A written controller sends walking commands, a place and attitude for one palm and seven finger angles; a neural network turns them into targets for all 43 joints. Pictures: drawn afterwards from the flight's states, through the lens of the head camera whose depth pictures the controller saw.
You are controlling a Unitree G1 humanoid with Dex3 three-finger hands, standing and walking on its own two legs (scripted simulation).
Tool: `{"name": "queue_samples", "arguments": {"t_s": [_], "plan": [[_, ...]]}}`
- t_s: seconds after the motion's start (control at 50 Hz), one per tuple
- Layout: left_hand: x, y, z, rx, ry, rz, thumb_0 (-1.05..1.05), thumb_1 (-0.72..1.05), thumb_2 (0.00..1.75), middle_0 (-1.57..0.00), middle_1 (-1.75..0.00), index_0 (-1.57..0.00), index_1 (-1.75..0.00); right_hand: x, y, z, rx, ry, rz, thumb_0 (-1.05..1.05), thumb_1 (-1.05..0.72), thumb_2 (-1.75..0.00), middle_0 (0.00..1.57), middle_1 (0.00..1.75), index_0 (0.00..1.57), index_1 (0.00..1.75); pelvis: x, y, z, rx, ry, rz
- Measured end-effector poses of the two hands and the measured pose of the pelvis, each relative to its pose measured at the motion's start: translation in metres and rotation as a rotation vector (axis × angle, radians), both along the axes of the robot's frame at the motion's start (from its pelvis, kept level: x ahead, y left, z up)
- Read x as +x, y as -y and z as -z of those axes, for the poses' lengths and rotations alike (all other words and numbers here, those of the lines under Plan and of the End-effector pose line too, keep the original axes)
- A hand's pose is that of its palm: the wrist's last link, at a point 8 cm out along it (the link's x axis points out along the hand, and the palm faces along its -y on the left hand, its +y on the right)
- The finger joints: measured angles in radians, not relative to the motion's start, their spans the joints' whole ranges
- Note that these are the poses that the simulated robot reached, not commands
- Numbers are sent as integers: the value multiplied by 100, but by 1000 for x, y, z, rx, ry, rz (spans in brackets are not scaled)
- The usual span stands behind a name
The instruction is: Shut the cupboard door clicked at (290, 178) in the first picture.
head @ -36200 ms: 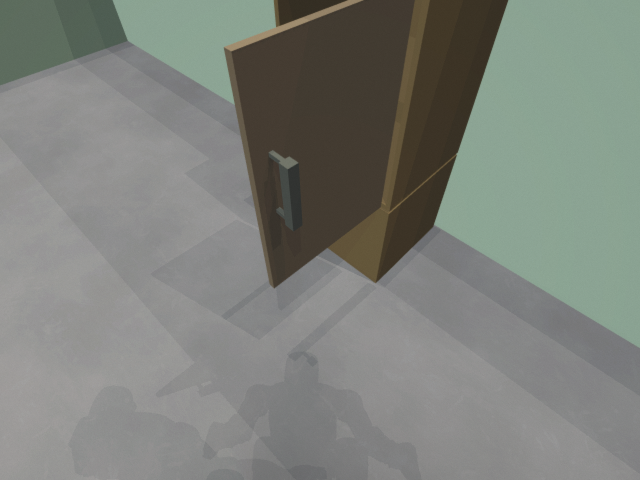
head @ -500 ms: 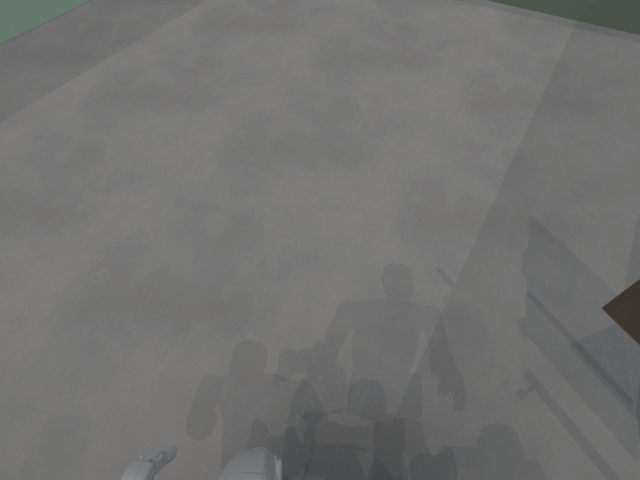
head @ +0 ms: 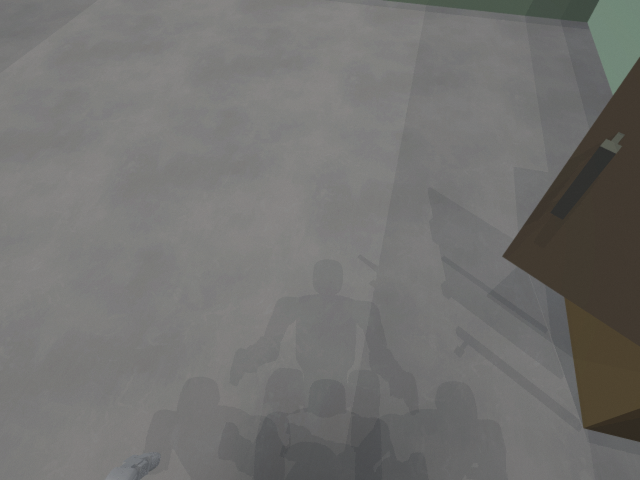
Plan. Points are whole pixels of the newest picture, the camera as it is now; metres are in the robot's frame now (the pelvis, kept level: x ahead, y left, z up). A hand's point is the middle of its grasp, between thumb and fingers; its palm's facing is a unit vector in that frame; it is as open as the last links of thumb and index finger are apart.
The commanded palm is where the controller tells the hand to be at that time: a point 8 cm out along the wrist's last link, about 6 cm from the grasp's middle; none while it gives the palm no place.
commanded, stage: turn to face it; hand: left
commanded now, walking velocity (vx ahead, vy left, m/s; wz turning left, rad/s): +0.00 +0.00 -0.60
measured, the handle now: (587, 176) +0.60 -0.43 -0.01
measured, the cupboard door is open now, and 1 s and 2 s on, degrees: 59 59 59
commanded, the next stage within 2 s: take the last steps up to it in 1.22 s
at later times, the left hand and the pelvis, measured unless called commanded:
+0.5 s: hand (190, 465) +0.15 +0.20 -0.17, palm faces -0.24 -0.95 -0.19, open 7.4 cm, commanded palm none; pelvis +0.02 +0.02 +0.01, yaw -17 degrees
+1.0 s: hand (267, 422) +0.21 +0.09 -0.14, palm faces -0.54 -0.81 -0.25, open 7.4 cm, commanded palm none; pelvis +0.02 -0.02 +0.01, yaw -32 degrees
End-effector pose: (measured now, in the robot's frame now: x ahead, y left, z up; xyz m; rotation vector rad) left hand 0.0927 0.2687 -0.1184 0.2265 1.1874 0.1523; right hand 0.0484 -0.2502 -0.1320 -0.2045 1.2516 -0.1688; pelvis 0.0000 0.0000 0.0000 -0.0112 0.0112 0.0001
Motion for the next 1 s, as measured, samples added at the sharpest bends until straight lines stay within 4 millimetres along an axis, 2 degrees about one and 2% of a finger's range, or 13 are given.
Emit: {"name": "queue_samples", "arguments": {"t_s": [0.06,0.18,0.3,0.42,0.52,0.62,0.72,0.78,0.82,0.9,1.0], "plan": [[14,14,-2,28,27,44,0,91,89,-20,-30,-19,-30,-9,19,13,-2,-32,53,1,-90,-90,20,30,21,30,1,8,6,0,3,29],[21,35,-8,19,-7,93,0,91,89,-20,-30,-20,-30,-3,34,-4,-21,3,109,1,-90,-90,20,30,20,30,4,12,-8,17,-5,91],[28,39,1,-20,-36,141,0,91,89,-20,-30,-20,-30,13,30,-20,-43,72,145,1,-90,-90,20,30,20,30,11,6,-10,17,-14,159],[47,24,23,-52,-64,181,0,91,89,-20,-30,-20,-30,18,11,-28,-87,140,184,1,-90,-90,20,30,20,30,21,-12,-1,2,-18,235],[72,20,17,-54,-66,245,0,91,89,-20,-30,-20,-30,-8,-4,-35,-87,101,224,0,-90,-90,20,30,21,30,23,-17,-10,-12,-5,301],[98,31,6,-42,-53,324,0,91,89,-20,-30,-19,-30,-43,-8,-32,-63,52,315,1,-90,-90,20,30,21,30,24,-14,-14,-23,-4,372],[126,64,-1,-15,-24,433,0,91,89,-20,-30,-19,-30,-87,-2,-16,-29,6,431,1,-90,-90,20,30,21,30,21,-1,-9,-17,1,442],[141,89,-1,7,32,499,0,91,89,-20,-30,-19,-30,-116,9,3,-6,-22,497,1,-90,-90,20,30,21,30,19,13,3,6,5,477],[144,103,-4,16,51,524,0,91,89,-20,-30,-19,-30,-129,16,10,-3,-55,533,1,-90,-90,20,30,21,30,17,16,5,-3,8,493],[139,120,-11,18,33,557,0,91,89,-20,-30,-19,-30,-138,24,3,-11,-63,579,1,-90,-90,20,30,20,30,17,19,-5,10,8,528],[137,131,-8,-6,0,588,0,91,89,-20,-30,-20,-30,-130,24,-10,-21,-21,601,1,-90,-90,20,30,20,30,21,21,-11,23,1,564]]}}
